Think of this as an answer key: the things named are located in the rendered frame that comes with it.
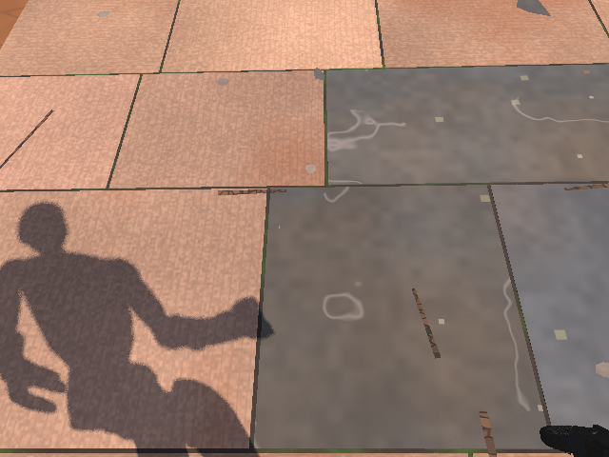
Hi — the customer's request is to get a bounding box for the robot right hand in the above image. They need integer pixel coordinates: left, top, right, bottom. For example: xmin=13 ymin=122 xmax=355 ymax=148
xmin=540 ymin=425 xmax=609 ymax=457

